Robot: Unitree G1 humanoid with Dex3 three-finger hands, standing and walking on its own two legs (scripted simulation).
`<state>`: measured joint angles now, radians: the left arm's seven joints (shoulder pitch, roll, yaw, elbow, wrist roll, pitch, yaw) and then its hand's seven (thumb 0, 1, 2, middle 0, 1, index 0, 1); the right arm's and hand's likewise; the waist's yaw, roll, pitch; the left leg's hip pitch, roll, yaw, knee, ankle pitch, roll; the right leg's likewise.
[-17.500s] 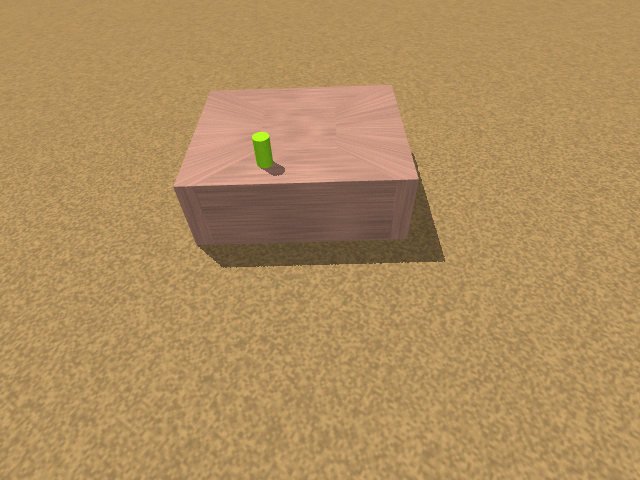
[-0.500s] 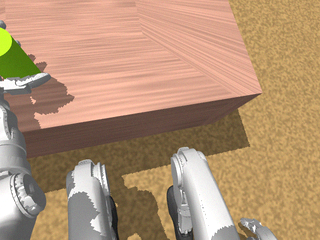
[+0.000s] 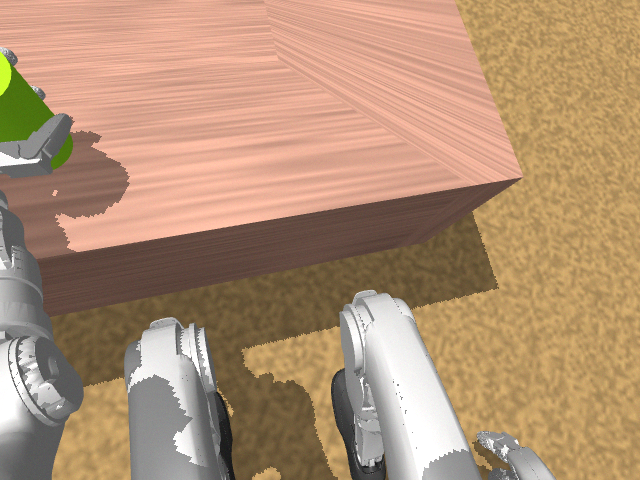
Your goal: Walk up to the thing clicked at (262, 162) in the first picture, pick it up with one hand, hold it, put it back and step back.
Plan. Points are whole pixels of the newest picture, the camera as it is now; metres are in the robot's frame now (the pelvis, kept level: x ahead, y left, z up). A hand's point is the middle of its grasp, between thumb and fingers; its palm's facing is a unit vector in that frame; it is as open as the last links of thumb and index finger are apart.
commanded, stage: settle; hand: left
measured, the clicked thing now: (9, 116) +0.52 +0.28 +0.01
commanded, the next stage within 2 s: lift in 1.16 s
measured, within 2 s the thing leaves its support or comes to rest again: leaves its support in 0.18 s
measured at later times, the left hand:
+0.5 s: hand out of the picture +0.52 +0.29 +0.09, palm faces +0.30 -0.95 -0.04, open 9.1 cm
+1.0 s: hand out of the picture +0.52 +0.28 +0.13, palm faces +0.31 -0.95 -0.03, open 9.1 cm
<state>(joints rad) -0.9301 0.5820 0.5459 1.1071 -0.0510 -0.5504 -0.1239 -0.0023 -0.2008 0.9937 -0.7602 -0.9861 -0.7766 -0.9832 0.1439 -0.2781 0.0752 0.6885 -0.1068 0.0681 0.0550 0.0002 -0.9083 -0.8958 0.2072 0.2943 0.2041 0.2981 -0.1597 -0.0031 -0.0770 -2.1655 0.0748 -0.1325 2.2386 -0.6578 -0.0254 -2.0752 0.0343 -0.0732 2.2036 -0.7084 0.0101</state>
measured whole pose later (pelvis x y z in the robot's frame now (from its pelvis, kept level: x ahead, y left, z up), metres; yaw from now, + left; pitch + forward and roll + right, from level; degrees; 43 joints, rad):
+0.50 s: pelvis +0.01 +0.00 +0.06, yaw +1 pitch +35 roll -6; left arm -0.88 0.55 0.50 0.98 -0.07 -0.41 -0.12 0.00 -0.26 1.08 -0.74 -1.06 -0.76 -1.06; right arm 0.20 -0.27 0.03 0.68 -0.05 0.07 0.02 0.00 -0.91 -0.90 0.21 0.29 0.21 0.30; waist -0.13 0.02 -0.15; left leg -2.00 0.08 -0.10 2.04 -0.66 -0.01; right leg -1.91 0.03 -0.06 2.01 -0.71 0.01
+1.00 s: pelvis +0.02 +0.00 +0.11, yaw +2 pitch +35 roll -5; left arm -0.86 0.50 0.48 0.99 -0.08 -0.41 -0.11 0.00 -0.25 1.08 -0.74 -1.07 -0.75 -1.07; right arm 0.19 -0.26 0.02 0.67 -0.05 0.05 0.01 0.00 -0.89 -0.90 0.21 0.29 0.20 0.30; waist -0.12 0.02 -0.16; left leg -1.85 0.08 -0.08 1.88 -0.64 -0.02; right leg -1.77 0.02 -0.05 1.85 -0.69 0.01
